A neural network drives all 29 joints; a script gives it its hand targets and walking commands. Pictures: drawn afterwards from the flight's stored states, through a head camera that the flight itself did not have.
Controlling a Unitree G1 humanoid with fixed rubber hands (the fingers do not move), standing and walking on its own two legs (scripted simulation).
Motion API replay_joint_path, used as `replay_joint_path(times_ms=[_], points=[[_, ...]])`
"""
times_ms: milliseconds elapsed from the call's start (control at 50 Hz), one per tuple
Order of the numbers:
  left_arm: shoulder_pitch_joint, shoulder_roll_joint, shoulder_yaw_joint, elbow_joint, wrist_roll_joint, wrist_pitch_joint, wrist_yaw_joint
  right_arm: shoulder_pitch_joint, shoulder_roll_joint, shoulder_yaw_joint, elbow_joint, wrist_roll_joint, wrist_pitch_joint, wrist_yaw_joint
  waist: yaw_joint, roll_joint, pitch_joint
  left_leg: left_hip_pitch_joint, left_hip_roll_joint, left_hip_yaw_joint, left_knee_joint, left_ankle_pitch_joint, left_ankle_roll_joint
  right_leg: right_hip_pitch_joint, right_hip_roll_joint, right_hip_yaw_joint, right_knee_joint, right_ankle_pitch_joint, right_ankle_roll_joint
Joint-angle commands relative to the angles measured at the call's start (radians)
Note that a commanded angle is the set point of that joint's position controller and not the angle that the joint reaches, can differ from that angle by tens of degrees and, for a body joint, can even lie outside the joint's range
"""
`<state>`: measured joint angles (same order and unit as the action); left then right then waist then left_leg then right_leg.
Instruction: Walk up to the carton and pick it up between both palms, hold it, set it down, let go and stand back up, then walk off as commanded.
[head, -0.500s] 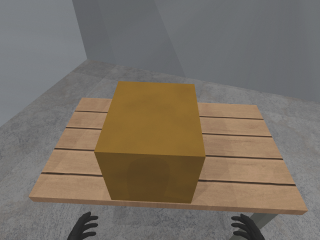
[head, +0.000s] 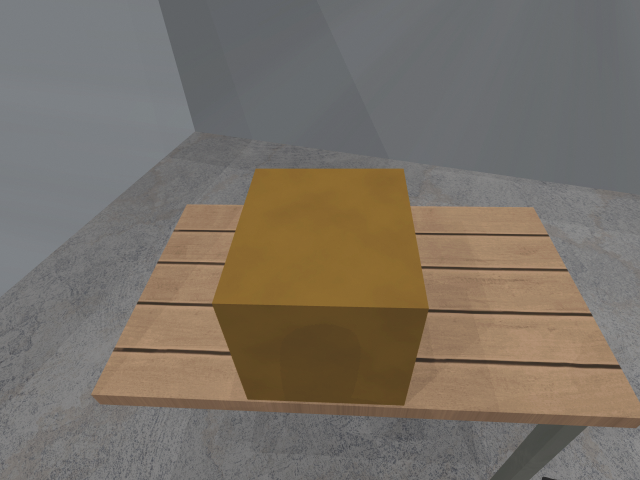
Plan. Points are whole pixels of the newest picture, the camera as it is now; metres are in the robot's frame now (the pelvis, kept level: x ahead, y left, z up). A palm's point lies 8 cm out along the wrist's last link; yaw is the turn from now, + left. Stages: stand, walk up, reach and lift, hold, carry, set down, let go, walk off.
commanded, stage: stand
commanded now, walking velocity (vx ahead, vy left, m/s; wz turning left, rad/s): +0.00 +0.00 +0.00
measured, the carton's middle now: (326, 282) +0.45 +0.01 -0.01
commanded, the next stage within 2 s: walk off in 0.06 s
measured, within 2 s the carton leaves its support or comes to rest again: neither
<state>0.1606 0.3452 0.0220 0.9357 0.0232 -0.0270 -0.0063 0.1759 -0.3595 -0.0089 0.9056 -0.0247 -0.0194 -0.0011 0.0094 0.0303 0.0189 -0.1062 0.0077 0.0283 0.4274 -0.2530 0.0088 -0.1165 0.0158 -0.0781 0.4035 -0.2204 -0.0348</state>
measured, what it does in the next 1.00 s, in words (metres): walks backwards: right foot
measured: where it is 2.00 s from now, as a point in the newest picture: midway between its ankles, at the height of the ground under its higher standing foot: outside the picture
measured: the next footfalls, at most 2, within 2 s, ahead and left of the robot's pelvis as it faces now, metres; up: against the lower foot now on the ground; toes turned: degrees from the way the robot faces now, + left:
right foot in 0.68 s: -0.07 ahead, -0.11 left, +0.00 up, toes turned +4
left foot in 1.18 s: -0.22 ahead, +0.15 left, +0.00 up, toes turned -3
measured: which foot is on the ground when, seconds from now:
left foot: down 0.00-0.70, up 0.72-1.00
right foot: down 0.00-0.50, up 0.52-0.66, down 0.68-1.00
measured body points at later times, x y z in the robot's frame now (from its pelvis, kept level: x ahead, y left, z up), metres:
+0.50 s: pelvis -0.05 +0.01 -0.02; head +0.01 +0.00 +0.42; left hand +0.07 +0.34 -0.12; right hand +0.07 -0.31 -0.14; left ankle -0.01 +0.11 -0.74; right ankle +0.01 -0.09 -0.74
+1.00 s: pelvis -0.16 -0.01 -0.04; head -0.11 -0.05 +0.40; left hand -0.04 +0.32 -0.10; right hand -0.02 -0.33 -0.17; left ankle -0.20 +0.14 -0.67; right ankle -0.11 -0.11 -0.74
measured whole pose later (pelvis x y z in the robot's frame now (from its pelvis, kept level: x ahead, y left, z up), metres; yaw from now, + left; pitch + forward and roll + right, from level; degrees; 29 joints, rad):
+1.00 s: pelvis -0.16 -0.01 -0.04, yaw +4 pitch -4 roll +0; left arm 0.17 0.35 0.08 0.67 0.02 0.02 0.05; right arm 0.21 -0.47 -0.08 0.73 -0.01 0.07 -0.03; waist 0.01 0.12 0.19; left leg -0.43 -0.14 -0.22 1.29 -0.53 -0.03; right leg -0.38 0.02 -0.01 0.82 -0.37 -0.03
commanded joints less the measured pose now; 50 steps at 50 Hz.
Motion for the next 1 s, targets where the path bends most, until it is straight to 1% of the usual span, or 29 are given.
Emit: replay_joint_path(times_ms=[0, 160, 180, 200, 220, 240, 320, 360, 400, 440, 460, 480, 500, 540, 560, 600, 620, 640, 660, 680, 700, 720, 760, 800, 820, 840, 860, 900, 980], points=[[-0.079, 0.209, 0.030, -0.024, -0.003, -0.021, 0.006, -0.058, -0.200, -0.032, -0.016, 0.001, -0.017, -0.008, -0.004, -0.030, 0.020, -0.058, 0.112, -0.133, -0.128, 0.114, 0.028, 0.001, -0.140, 0.169, -0.113, 0.115, 0.004], [-0.080, 0.189, 0.023, 0.033, -0.008, -0.016, 0.011, -0.076, -0.191, -0.022, 0.034, -0.005, -0.021, -0.007, 0.005, -0.027, 0.032, -0.064, 0.120, -0.140, -0.164, 0.112, 0.031, 0.019, -0.139, 0.170, -0.117, 0.100, 0.008], [-0.079, 0.203, 0.025, 0.038, -0.009, -0.018, 0.014, -0.078, -0.193, -0.022, 0.037, 0.005, -0.020, -0.005, 0.002, -0.052, 0.014, -0.046, 0.123, -0.149, -0.166, 0.128, 0.030, 0.026, -0.141, 0.161, -0.119, 0.105, 0.009], [-0.074, 0.203, 0.023, 0.046, -0.010, -0.016, 0.013, -0.089, -0.196, -0.021, 0.043, 0.002, -0.021, -0.005, 0.007, -0.025, 0.002, -0.040, 0.123, -0.144, -0.170, 0.138, 0.029, 0.037, -0.144, 0.168, -0.112, 0.126, 0.009], [-0.076, 0.201, 0.023, 0.052, -0.009, -0.019, 0.012, -0.085, -0.200, -0.022, 0.045, 0.004, -0.024, -0.005, -0.001, -0.049, 0.002, -0.031, 0.122, -0.141, -0.165, 0.141, 0.026, 0.022, -0.147, 0.171, -0.120, 0.135, 0.007], [-0.051, 0.257, 0.087, -0.036, -0.019, 0.010, 0.019, -0.083, -0.237, -0.072, -0.020, 0.012, 0.007, -0.002, -0.015, -0.023, 0.078, -0.087, 0.082, -0.129, 0.000, 0.443, 0.034, -0.076, -0.158, 0.171, 0.007, 0.431, -0.030], [-0.001, 0.243, 0.095, -0.079, -0.019, 0.031, 0.027, -0.014, -0.227, -0.084, -0.069, 0.023, 0.036, -0.003, -0.017, -0.005, -0.041, -0.045, 0.082, -0.112, 0.118, 0.535, 0.100, -0.070, -0.138, 0.162, 0.161, 0.485, -0.069], [0.001, 0.243, 0.102, -0.104, -0.013, 0.043, 0.027, 0.005, -0.234, -0.091, -0.099, 0.018, 0.044, -0.008, -0.016, -0.036, -0.080, -0.077, 0.090, -0.126, 0.155, 0.448, 0.121, -0.083, -0.136, 0.181, 0.207, 0.392, -0.089], [0.000, 0.247, 0.108, -0.134, -0.007, 0.055, 0.023, 0.017, -0.249, -0.098, -0.132, 0.013, 0.054, -0.008, -0.019, -0.018, -0.101, -0.098, 0.126, -0.178, 0.145, 0.367, 0.156, -0.123, -0.110, 0.172, 0.277, 0.279, -0.085], [0.012, 0.228, 0.103, -0.161, 0.001, 0.068, 0.020, -0.004, -0.289, -0.115, -0.173, 0.008, 0.055, -0.006, -0.028, 0.089, -0.107, -0.156, 0.259, -0.320, 0.053, 0.386, 0.236, -0.134, -0.002, 0.094, 0.486, 0.015, -0.036], [0.018, 0.227, 0.103, -0.171, 0.007, 0.073, 0.020, -0.020, -0.304, -0.120, -0.190, 0.002, 0.055, -0.007, -0.036, 0.146, -0.082, -0.197, 0.342, -0.417, -0.005, 0.450, 0.285, -0.168, 0.065, 0.112, 0.611, -0.277, -0.006], [0.021, 0.243, 0.105, -0.188, 0.006, 0.079, 0.020, -0.016, -0.335, -0.126, -0.207, -0.005, 0.052, -0.012, -0.048, 0.153, -0.073, -0.211, 0.391, -0.496, -0.030, 0.416, 0.312, -0.206, 0.057, 0.181, 0.698, -0.358, -0.011], [0.021, 0.253, 0.104, -0.197, 0.006, 0.084, 0.019, -0.027, -0.344, -0.124, -0.223, -0.007, 0.053, -0.016, -0.039, 0.146, -0.057, -0.271, 0.402, -0.507, -0.028, 0.394, 0.323, -0.221, 0.059, 0.214, 0.772, -0.400, -0.005], [0.106, 0.266, 0.104, -0.183, -0.003, 0.088, 0.022, -0.120, -0.326, -0.106, -0.263, -0.005, 0.054, -0.025, 0.007, 0.140, -0.042, -0.302, 0.392, -0.446, 0.014, 0.331, 0.305, -0.218, 0.037, 0.220, 0.814, -0.361, -0.014], [0.136, 0.271, 0.104, -0.178, -0.007, 0.081, 0.025, -0.127, -0.312, -0.103, -0.277, -0.009, 0.054, -0.027, 0.013, 0.139, -0.055, -0.242, 0.371, -0.400, 0.062, 0.360, 0.277, -0.241, 0.016, 0.220, 0.755, -0.345, -0.015], [0.146, 0.258, 0.105, -0.182, -0.006, 0.065, 0.029, -0.119, -0.280, -0.105, -0.280, -0.010, 0.058, -0.027, 0.019, 0.103, -0.074, -0.171, 0.293, -0.318, 0.202, 0.379, 0.205, -0.202, -0.033, 0.213, 0.447, -0.297, -0.014], [0.161, 0.254, 0.107, -0.178, 0.001, 0.055, 0.031, -0.110, -0.266, -0.106, -0.273, -0.012, 0.065, -0.024, 0.036, 0.030, -0.085, -0.176, 0.211, -0.250, 0.307, 0.364, 0.139, -0.120, -0.037, 0.201, 0.219, -0.203, -0.024], [0.169, 0.267, 0.113, -0.190, 0.005, 0.049, 0.033, -0.079, -0.249, -0.109, -0.255, -0.009, 0.078, -0.019, 0.057, -0.113, -0.054, -0.296, 0.078, -0.147, 0.493, 0.166, 0.061, -0.027, -0.105, 0.328, -0.025, 0.025, -0.031], [0.145, 0.355, 0.130, -0.214, 0.015, 0.043, 0.041, -0.034, -0.192, -0.093, -0.265, -0.003, 0.087, -0.020, 0.039, -0.342, -0.039, -0.520, -0.110, -0.087, 0.642, -0.368, -0.002, 0.035, -0.262, 0.639, 0.013, 0.377, -0.082], [0.087, 0.384, 0.129, -0.253, 0.009, 0.043, 0.043, 0.002, -0.204, -0.096, -0.264, -0.008, 0.097, -0.034, -0.006, -0.256, -0.047, -0.480, -0.133, -0.207, 0.730, -0.416, -0.011, -0.083, -0.317, 0.729, 0.024, 0.443, -0.101], [0.068, 0.436, 0.142, -0.261, 0.026, 0.048, 0.049, -0.067, -0.255, -0.117, -0.260, -0.004, 0.101, -0.045, 0.039, -0.253, -0.018, -0.400, -0.130, -0.248, 0.827, -0.421, -0.007, -0.243, -0.359, 0.804, -0.019, 0.355, -0.199], [0.045, 0.418, 0.136, -0.272, 0.024, 0.047, 0.058, -0.088, -0.264, -0.117, -0.260, 0.001, 0.094, -0.044, 0.036, -0.190, 0.043, -0.384, -0.158, -0.320, 0.869, -0.398, 0.000, -0.306, -0.332, 0.780, -0.028, 0.270, -0.170], [-0.045, 0.343, 0.124, -0.285, 0.016, 0.039, 0.068, -0.003, -0.264, -0.124, -0.223, 0.010, 0.088, -0.048, -0.027, -0.189, 0.092, -0.484, -0.171, -0.355, 0.875, -0.295, 0.010, -0.202, -0.281, 0.596, 0.051, 0.262, -0.115], [-0.057, 0.292, 0.126, -0.310, 0.002, 0.040, 0.065, 0.077, -0.268, -0.121, -0.219, 0.017, 0.085, -0.051, -0.034, -0.213, 0.053, -0.523, -0.178, -0.314, 0.933, -0.246, -0.010, -0.095, -0.258, 0.514, 0.103, 0.305, -0.141], [-0.019, 0.277, 0.126, -0.317, -0.004, 0.039, 0.062, 0.078, -0.279, -0.124, -0.226, 0.012, 0.084, -0.052, -0.012, -0.194, 0.023, -0.517, -0.166, -0.301, 0.944, -0.251, -0.024, -0.047, -0.267, 0.517, 0.108, 0.331, -0.152], [0.002, 0.273, 0.122, -0.327, -0.003, 0.037, 0.062, 0.052, -0.277, -0.124, -0.243, 0.012, 0.082, -0.050, 0.008, -0.192, 0.042, -0.513, -0.159, -0.286, 0.967, -0.259, -0.035, -0.060, -0.279, 0.521, 0.104, 0.345, -0.189], [0.026, 0.263, 0.126, -0.324, -0.002, 0.033, 0.061, 0.053, -0.278, -0.127, -0.246, 0.010, 0.077, -0.044, 0.017, -0.171, 0.039, -0.515, -0.149, -0.285, 0.933, -0.269, -0.039, -0.027, -0.266, 0.494, 0.122, 0.367, -0.192], [0.059, 0.268, 0.129, -0.320, -0.003, 0.033, 0.060, 0.035, -0.263, -0.122, -0.262, 0.012, 0.076, -0.037, 0.042, -0.228, 0.042, -0.500, -0.141, -0.262, 0.898, -0.278, -0.046, -0.014, -0.262, 0.476, 0.123, 0.386, -0.205], [0.091, 0.287, 0.132, -0.326, -0.004, 0.034, 0.063, 0.037, -0.254, -0.120, -0.278, 0.009, 0.072, -0.027, 0.069, -0.241, -0.004, -0.458, -0.102, -0.236, 0.752, -0.310, -0.045, 0.053, -0.289, 0.494, 0.153, 0.407, -0.217]])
